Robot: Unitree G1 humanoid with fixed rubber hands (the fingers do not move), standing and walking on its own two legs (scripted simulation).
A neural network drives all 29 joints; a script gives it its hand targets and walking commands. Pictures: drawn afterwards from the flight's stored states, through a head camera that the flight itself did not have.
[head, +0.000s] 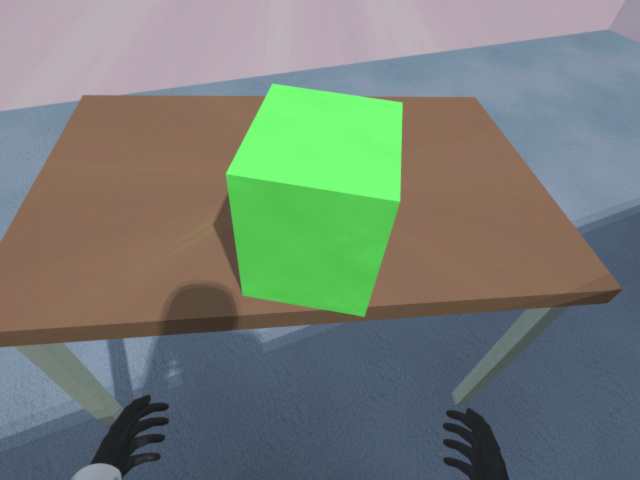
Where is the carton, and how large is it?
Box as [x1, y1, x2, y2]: [226, 84, 402, 316]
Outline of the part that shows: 272,84 226,172 242,294 364,316 399,203 402,102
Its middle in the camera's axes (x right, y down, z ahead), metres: +0.00 -0.06 +0.63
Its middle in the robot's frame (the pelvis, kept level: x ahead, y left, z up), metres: +0.52 +0.01 +0.05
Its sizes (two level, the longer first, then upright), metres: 0.234 0.208 0.259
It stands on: a table, 0.70 m high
